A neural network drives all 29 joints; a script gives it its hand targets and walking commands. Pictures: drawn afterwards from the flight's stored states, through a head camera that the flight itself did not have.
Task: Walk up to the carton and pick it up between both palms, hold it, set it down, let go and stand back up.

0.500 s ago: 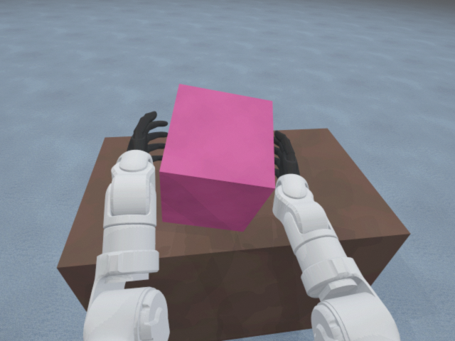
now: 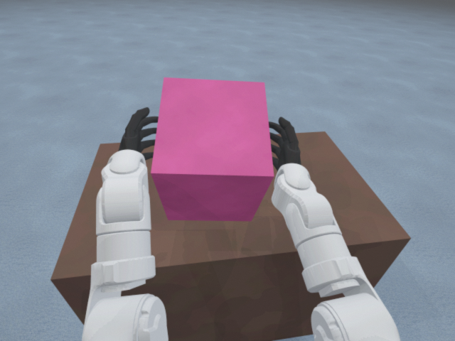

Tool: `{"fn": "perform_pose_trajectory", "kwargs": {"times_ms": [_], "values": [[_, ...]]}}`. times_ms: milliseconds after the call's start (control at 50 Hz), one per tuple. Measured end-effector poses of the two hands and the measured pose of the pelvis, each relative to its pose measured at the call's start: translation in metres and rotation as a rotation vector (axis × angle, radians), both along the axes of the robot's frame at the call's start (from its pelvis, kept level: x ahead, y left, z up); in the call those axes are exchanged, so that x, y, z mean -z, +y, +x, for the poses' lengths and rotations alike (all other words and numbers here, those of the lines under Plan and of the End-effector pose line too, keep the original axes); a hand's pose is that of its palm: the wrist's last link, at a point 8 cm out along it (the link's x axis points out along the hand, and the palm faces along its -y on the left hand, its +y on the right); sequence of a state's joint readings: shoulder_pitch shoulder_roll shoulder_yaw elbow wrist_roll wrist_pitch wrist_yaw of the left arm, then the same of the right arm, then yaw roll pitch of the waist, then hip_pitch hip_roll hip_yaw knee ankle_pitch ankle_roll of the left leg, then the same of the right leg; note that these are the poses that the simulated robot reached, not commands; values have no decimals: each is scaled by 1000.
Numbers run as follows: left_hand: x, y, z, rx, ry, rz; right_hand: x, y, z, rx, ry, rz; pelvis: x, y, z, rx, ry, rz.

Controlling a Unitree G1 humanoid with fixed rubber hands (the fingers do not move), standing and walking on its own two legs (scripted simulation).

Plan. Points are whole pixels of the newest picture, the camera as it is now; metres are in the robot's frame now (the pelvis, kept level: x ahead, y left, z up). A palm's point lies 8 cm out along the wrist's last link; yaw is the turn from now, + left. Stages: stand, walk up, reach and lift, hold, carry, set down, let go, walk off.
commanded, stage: hold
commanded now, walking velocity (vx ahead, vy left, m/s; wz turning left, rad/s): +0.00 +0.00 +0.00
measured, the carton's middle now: (212, 156) +0.39 +0.01 +0.18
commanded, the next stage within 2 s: none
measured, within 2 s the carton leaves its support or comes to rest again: neither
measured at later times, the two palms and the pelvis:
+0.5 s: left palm (134, 168) +0.34 +0.13 +0.19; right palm (286, 184) +0.33 -0.12 +0.16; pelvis -0.02 +0.00 +0.00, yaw +0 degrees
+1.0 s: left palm (132, 152) +0.36 +0.14 +0.22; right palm (286, 161) +0.35 -0.12 +0.19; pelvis +0.00 +0.00 +0.00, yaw +0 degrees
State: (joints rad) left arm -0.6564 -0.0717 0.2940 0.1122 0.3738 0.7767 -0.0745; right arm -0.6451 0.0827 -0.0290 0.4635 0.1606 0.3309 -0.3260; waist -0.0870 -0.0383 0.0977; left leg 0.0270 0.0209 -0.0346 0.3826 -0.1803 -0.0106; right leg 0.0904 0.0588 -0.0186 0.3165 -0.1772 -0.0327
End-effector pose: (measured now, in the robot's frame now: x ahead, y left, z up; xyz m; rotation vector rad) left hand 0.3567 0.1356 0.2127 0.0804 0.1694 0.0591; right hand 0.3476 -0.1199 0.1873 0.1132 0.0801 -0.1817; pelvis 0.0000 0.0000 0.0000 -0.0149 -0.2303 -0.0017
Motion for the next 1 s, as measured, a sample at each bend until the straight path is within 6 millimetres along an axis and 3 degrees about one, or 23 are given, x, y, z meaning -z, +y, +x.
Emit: {"fn": "perform_pose_trajectory", "kwargs": {"times_ms": [240, 500, 740, 800, 900, 1000], "values": [[-1, 2, -23, 3, -2, -1, -3, 1, -23, -6, -9, -30, 1, 2, -18, 0, -26, -2], [18, -2, -13, -4, 66, 15, 31, 1, -18, -16, 76, -122, 1, 2, -21, 1, -1, -2], [16, 3, 11, -23, 49, 14, 30, 6, 10, -17, 65, -86, -1, 0, -3, 1, 33, 0], [11, 3, 13, -22, 26, 10, 22, 6, 14, -12, 36, -30, -1, 0, 0, 1, 37, 0], [-6, 3, 10, -10, -43, 4, -2, 4, 13, -3, -38, 12, -1, 0, 2, 0, 33, 0], [-3, 1, 3, -3, -16, 1, -2, 1, 4, -1, -13, 3, 0, 0, 1, 0, 7, 0]]}}
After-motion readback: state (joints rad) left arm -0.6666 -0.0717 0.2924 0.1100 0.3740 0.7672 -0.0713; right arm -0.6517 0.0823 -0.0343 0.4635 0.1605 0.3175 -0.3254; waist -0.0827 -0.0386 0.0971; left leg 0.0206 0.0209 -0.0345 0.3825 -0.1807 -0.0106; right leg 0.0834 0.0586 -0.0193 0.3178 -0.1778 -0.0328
